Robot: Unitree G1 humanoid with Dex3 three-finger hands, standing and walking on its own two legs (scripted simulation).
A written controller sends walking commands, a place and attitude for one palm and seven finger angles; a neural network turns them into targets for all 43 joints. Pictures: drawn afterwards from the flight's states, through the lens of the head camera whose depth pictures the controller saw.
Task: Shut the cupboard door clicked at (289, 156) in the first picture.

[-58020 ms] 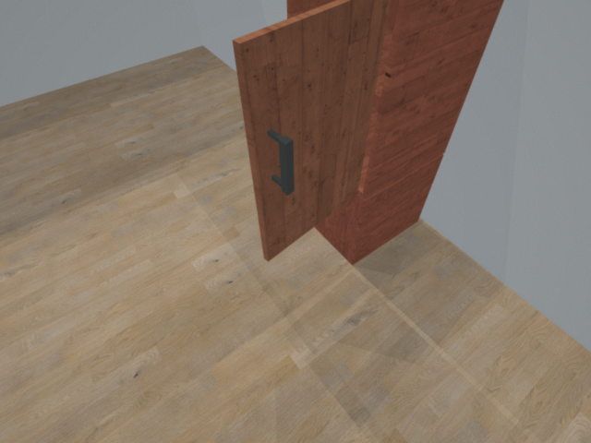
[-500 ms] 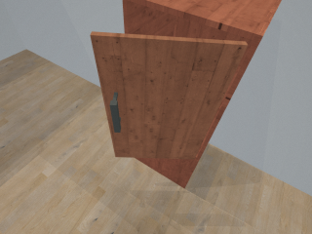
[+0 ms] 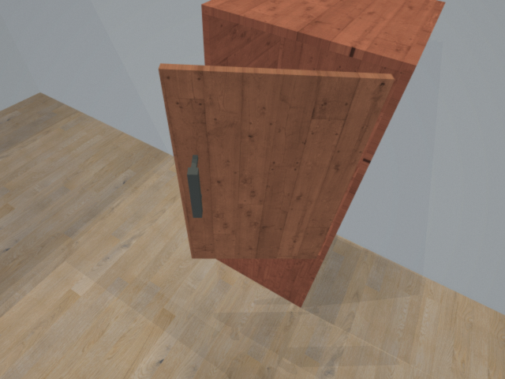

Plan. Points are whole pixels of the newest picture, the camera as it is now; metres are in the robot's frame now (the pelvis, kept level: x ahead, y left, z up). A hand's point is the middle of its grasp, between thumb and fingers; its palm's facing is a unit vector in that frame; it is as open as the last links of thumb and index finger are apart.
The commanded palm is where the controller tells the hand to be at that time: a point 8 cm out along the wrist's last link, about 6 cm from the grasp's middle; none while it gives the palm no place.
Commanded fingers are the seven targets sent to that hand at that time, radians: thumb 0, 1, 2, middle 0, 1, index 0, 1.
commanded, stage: come to a stop and stand still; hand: left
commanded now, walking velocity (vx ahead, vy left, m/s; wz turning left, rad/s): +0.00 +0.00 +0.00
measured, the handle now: (196, 187) +0.47 +0.15 +0.00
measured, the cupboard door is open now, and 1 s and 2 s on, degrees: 32 32 32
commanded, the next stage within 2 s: look again from close up in 0.02 s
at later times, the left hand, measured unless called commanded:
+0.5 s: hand out of the picture +0.01 +0.17 -0.18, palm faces +0.01 -0.97 -0.23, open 7.3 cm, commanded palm none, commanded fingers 0.00 0.90 0.90 -0.20 -0.30 -0.20 -0.30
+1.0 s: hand (172, 316) +0.21 +0.14 -0.01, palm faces +0.15 -0.99 -0.02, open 6.8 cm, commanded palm +0.12 +0.20 -0.07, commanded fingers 0.00 0.90 0.90 -0.46 -0.58 -0.46 -0.58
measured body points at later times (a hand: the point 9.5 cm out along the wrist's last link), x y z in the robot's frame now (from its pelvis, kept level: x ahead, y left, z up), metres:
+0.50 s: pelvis +0.01 -0.01 -0.01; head +0.01 -0.03 +0.44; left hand +0.01 +0.22 -0.16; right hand +0.02 -0.23 -0.18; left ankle +0.02 +0.09 -0.75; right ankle -0.02 -0.14 -0.75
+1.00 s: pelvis +0.00 -0.05 -0.05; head +0.02 -0.05 +0.40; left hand +0.20 +0.19 +0.00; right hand +0.18 -0.29 -0.12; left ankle +0.03 +0.09 -0.75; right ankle -0.02 -0.14 -0.75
